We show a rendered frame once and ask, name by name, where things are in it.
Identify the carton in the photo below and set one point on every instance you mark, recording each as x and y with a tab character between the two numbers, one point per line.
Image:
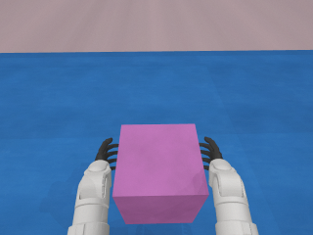
159	175

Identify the right robot forearm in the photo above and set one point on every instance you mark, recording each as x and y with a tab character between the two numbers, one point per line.
230	200

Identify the robot right hand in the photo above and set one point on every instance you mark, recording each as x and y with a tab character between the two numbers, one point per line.
213	153

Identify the robot left hand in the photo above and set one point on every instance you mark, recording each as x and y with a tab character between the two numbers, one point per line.
103	153

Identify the left robot forearm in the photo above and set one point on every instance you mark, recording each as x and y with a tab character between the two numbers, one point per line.
92	202

